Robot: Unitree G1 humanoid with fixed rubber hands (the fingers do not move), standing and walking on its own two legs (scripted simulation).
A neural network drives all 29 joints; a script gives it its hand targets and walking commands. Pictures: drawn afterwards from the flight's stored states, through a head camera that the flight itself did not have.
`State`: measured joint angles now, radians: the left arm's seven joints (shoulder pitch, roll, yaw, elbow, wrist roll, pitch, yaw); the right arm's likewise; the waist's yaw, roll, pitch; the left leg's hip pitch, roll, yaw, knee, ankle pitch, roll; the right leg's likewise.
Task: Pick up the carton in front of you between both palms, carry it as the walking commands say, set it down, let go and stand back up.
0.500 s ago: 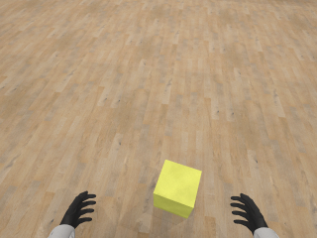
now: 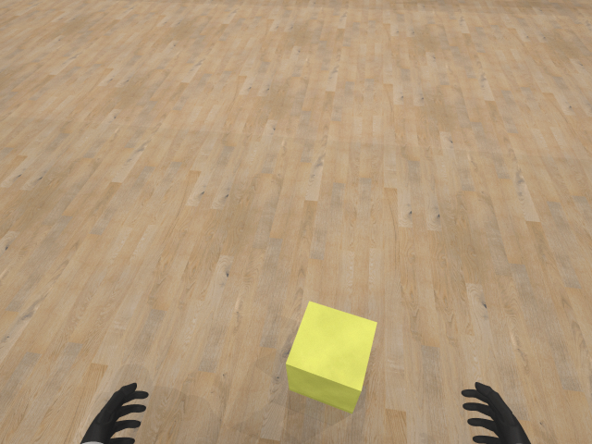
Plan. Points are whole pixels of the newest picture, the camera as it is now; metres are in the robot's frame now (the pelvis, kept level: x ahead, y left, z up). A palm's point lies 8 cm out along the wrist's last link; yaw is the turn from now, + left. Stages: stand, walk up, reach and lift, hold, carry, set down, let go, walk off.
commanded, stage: stand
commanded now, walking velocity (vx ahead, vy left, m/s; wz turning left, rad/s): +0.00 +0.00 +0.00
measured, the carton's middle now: (330, 358) +0.45 -0.07 -0.64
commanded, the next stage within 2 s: none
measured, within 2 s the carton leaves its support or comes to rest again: neither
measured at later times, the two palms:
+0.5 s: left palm out of the picture +0.13 +0.28 -0.08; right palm (524, 434) +0.16 -0.30 -0.10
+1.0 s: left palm out of the picture +0.10 +0.30 -0.08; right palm out of the picture +0.11 -0.31 -0.10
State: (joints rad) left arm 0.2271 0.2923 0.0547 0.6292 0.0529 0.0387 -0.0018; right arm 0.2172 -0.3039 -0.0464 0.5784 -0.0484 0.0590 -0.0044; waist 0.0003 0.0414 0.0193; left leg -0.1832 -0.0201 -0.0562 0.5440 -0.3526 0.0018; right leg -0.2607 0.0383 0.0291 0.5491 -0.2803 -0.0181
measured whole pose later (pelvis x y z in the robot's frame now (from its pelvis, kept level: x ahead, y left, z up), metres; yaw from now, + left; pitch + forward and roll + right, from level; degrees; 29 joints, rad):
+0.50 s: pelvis +0.02 -0.01 +0.01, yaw +2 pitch +0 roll +0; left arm 0.16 0.32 0.05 0.83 0.03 0.00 0.02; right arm 0.16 -0.36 -0.02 0.81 -0.04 -0.01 -0.03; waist 0.01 0.04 0.01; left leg -0.11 -0.01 -0.08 0.45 -0.33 -0.02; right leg -0.19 0.04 0.00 0.48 -0.28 -0.04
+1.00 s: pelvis +0.00 -0.01 +0.01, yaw +1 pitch -2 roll +0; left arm 0.14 0.35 0.04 0.95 0.02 0.00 0.01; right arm 0.17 -0.38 -0.01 0.94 -0.03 -0.02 -0.03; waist 0.01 0.03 0.02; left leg -0.07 -0.01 -0.08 0.37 -0.26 -0.01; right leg -0.15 0.03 0.01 0.40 -0.21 -0.03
